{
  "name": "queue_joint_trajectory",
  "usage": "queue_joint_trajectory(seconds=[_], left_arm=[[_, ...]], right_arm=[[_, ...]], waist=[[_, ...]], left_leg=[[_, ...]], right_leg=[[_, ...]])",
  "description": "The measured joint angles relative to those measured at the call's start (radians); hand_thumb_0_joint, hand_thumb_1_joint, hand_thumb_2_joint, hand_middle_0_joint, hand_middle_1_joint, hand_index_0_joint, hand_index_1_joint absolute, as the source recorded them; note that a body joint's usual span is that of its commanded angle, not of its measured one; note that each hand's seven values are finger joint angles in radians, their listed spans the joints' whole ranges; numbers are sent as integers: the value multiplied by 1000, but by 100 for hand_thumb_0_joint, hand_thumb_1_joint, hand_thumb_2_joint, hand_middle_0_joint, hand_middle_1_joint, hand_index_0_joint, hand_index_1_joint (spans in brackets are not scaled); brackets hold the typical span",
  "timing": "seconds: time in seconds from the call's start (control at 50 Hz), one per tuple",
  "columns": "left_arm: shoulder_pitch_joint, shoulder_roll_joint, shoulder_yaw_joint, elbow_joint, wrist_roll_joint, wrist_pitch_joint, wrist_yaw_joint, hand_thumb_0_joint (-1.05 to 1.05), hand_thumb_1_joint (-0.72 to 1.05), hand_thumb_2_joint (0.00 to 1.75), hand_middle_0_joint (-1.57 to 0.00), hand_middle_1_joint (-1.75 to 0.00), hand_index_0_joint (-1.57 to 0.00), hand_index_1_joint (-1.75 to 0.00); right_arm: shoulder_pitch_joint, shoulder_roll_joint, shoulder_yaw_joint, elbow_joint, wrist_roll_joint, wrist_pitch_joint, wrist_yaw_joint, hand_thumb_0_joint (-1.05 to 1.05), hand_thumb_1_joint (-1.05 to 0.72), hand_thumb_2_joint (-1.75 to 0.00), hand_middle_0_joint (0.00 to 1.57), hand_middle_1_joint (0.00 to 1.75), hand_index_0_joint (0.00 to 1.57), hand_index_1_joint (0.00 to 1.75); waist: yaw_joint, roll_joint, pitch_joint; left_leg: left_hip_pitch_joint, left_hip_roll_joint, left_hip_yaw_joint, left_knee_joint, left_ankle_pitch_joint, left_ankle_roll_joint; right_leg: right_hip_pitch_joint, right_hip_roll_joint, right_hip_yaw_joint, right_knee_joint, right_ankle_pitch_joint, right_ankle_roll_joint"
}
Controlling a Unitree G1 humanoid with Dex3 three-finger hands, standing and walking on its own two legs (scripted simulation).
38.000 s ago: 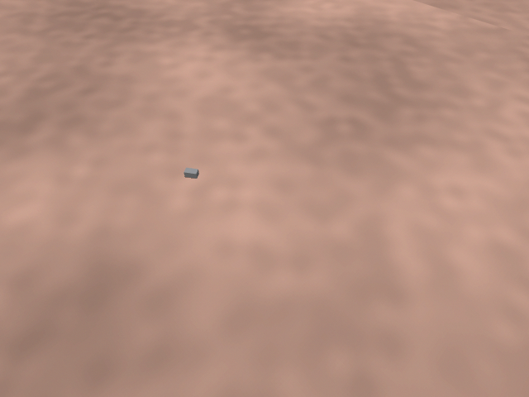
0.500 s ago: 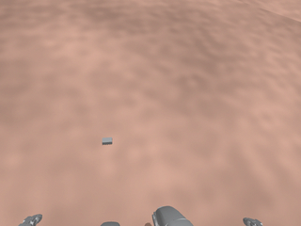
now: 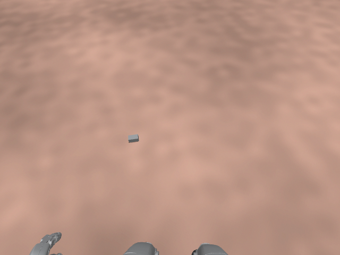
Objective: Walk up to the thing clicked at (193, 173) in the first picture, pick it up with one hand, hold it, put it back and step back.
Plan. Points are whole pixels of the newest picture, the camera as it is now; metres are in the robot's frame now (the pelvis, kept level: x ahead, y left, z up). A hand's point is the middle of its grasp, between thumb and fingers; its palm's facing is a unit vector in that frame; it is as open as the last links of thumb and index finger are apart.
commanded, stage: step back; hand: left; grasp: from above
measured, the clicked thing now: (133, 138) +0.88 +0.27 -0.75
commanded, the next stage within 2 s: stand in 1.38 s
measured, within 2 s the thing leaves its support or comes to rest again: neither
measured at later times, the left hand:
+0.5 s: hand out of the picture -0.12 +0.23 -0.16, palm faces -0.02 -0.92 -0.39, open 7.4 cm
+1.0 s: hand out of the picture -0.08 +0.26 -0.14, palm faces +0.00 -0.92 -0.39, open 7.4 cm
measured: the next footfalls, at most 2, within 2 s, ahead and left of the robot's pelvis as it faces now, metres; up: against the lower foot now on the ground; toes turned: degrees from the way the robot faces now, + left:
left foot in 0.10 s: -0.03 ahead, +0.11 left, +0.00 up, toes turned +1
right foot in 0.44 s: -0.16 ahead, -0.17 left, +0.00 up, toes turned +2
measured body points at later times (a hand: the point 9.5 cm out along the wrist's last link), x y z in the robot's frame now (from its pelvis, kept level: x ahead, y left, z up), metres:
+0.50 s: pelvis -0.17 -0.04 -0.01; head -0.14 -0.04 +0.44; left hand -0.12 +0.28 -0.13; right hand -0.04 -0.36 -0.11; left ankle -0.07 +0.10 -0.72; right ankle -0.20 -0.17 -0.73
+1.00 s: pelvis -0.16 -0.02 +0.01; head -0.14 -0.01 +0.45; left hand -0.08 +0.30 -0.11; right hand -0.12 -0.34 -0.11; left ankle -0.17 +0.11 -0.73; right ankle -0.12 -0.16 -0.70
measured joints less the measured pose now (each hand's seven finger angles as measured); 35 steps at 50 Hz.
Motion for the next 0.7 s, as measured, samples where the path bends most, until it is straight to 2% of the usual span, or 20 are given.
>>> queue_joint_trajectory(seconds=[0.04, 0.08, 0.1, 0.14, 0.18, 0.2, 0.24, 0.3, 0.34, 0.42, 0.44, 0.46, 0.48, 0.5, 0.54, 0.56, 0.6, 0.64, 0.7], left_arm=[[-36, 8, 0, -28, -2, -5, 7, 1, 90, 89, -21, -30, -20, -30], [-66, 19, -4, -50, -9, -6, 10, 1, 90, 89, -21, -30, -20, -30], [-80, 28, -7, -54, -14, -3, 9, 1, 90, 89, -21, -30, -20, -30], [-95, 45, -7, -44, -20, 10, 9, 1, 90, 89, -21, -30, -20, -30], [-84, 33, -12, -17, -24, 25, 10, 1, 90, 89, -21, -30, -20, -30], [-79, 26, -15, -3, -25, 31, 8, 1, 90, 89, -21, -30, -20, -30], [-60, 22, -17, 13, -33, 36, 3, 1, 90, 89, -21, -30, -20, -30], [-28, 28, -12, 23, -36, 30, -2, 1, 90, 89, -21, -30, -20, -30], [-7, 35, -9, 36, -33, 17, -2, 1, 90, 89, -21, -30, -20, -30], [52, 49, -17, 91, -30, -20, -5, 1, 90, 89, -21, -30, -20, -30], [66, 47, -17, 113, -27, -33, -4, 1, 90, 89, -21, -30, -20, -30], [67, 29, -16, 141, -22, -42, -1, 1, 90, 89, -21, -30, -20, -30], [77, 13, -18, 160, -14, -48, -2, 1, 90, 89, -20, -30, -20, -30], [94, 6, -21, 171, -8, -51, -5, 1, 90, 89, -21, -30, -20, -30], [127, 3, -24, 185, 0, -53, -8, 1, 90, 89, -21, -30, -20, -30], [138, 1, -24, 193, 0, -55, -7, 1, 90, 89, -21, -30, -20, -30], [145, -5, -24, 205, -1, -62, -6, 1, 90, 89, -21, -30, -20, -30], [137, -6, -21, 205, -2, -72, -9, 1, 90, 89, -21, -30, -20, -30], [118, 7, -16, 187, -1, -85, -15, 1, 90, 89, -21, -30, -20, -30]], right_arm=[[9, 11, 4, 9, -6, -1, -2, 1, -91, -90, 21, 30, 20, 30], [12, 23, 8, 12, -11, -6, 2, 1, -91, -90, 20, 30, 20, 30], [9, 32, 8, 15, -12, -11, 4, 1, -91, -90, 21, 30, 20, 30], [-9, 64, 10, 22, -22, -10, 10, 1, -91, -90, 20, 30, 20, 30], [-8, 65, 17, 12, -31, -8, 23, 1, -91, -90, 21, 30, 21, 30], [-9, 62, 17, 9, -35, -9, 24, 1, -91, -90, 21, 30, 21, 30], [-15, 62, 20, 3, -41, -10, 19, 1, -91, -90, 21, 30, 21, 30], [-38, 57, 20, -15, -37, -14, 16, 1, -90, -90, 21, 30, 21, 30], [-62, 51, 15, -29, -33, -19, 18, 1, -90, -90, 21, 30, 21, 30], [-119, 37, 7, -57, -34, -20, 30, 1, -90, -90, 21, 30, 21, 30], [-131, 30, 5, -62, -35, -16, 34, 1, -90, -90, 21, 30, 21, 30], [-144, 17, -1, -59, -34, -11, 34, 1, -90, -90, 21, 30, 21, 30], [-143, 9, -7, -53, -32, -6, 32, 1, -91, -90, 21, 30, 21, 30], [-129, 10, -10, -44, -32, -1, 30, 1, -91, -90, 21, 30, 21, 30], [-99, 16, -11, -15, -29, 6, 35, 1, -91, -90, 20, 30, 20, 30], [-89, 15, -11, 0, -25, 7, 41, 1, -91, -90, 20, 30, 20, 30], [-64, 6, -14, 24, -17, 1, 47, 1, -91, -90, 20, 30, 20, 30], [-35, 0, -16, 46, -16, -5, 50, 1, -91, -90, 20, 30, 20, 30], [-2, 1, -15, 80, -21, -11, 59, 1, -91, -90, 20, 30, 20, 30]], waist=[[-9, -9, 22], [-17, -25, 43], [-21, -42, 54], [-7, -110, 82], [-20, -96, 67], [-31, -78, 60], [-32, -63, 38], [-12, -64, 10], [1, -67, 6], [22, -67, -6], [25, -55, -10], [17, -9, 2], [8, 27, 4], [11, 37, -15], [42, 17, -57], [49, 12, -67], [41, 21, -80], [33, 33, -86], [27, 33, -82]], left_leg=[[60, 24, 35, -123, -25, 2], [124, 44, 71, -281, 17, 15], [150, 43, 83, -354, 80, 30], [160, 13, 116, -372, 116, 49], [135, 37, 103, -357, 125, 58], [126, 55, 87, -360, 137, 60], [111, 81, 75, -393, 175, 56], [74, 104, 79, -434, 230, 45], [50, 112, 86, -444, 255, 42], [-1, 135, 126, -407, 265, 40], [-18, 149, 131, -380, 259, 36], [-28, 173, 106, -347, 246, 43], [-36, 178, 69, -314, 193, 49], [-44, 160, 43, -290, 124, 47], [-52, 109, 27, -217, 55, 33], [-44, 93, 21, -190, 62, 29], [-25, 77, 4, -172, 86, 24], [2, 78, 1, -191, 86, 20], [63, 91, 32, -293, 41, 18]], right_leg=[[-28, -6, -28, 17, 13, -1], [-61, -16, -50, 49, 20, 2], [-77, -26, -55, 72, 20, 5], [-96, -44, -12, 111, -11, 8], [-131, 15, 26, 255, -203, 13], [-143, 50, 43, 353, -255, 15], [-156, 106, 96, 524, -281, 16], [-125, 131, 147, 624, -256, 20], [-58, 108, 149, 537, -243, 31], [121, 33, 93, 135, -270, 36], [164, 31, 80, 25, -220, 31], [185, 60, 60, -7, -174, 29], [196, 80, 42, -15, -155, 28], [191, 82, 40, -9, -151, 23], [167, 57, 63, 13, -162, 6], [165, 45, 70, 9, -158, 3], [169, 30, 61, -13, -135, 14], [166, 20, 41, -24, -127, 24], [158, 2, 12, -19, -132, 34]])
